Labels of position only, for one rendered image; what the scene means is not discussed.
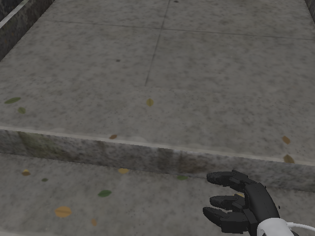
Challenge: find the robot right hand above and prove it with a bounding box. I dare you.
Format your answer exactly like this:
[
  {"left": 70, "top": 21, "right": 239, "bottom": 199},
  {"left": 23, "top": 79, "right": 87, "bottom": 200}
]
[{"left": 203, "top": 170, "right": 280, "bottom": 236}]

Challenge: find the right robot forearm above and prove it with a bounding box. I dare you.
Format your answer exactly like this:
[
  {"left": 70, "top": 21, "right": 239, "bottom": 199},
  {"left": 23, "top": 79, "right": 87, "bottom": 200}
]
[{"left": 257, "top": 218, "right": 299, "bottom": 236}]

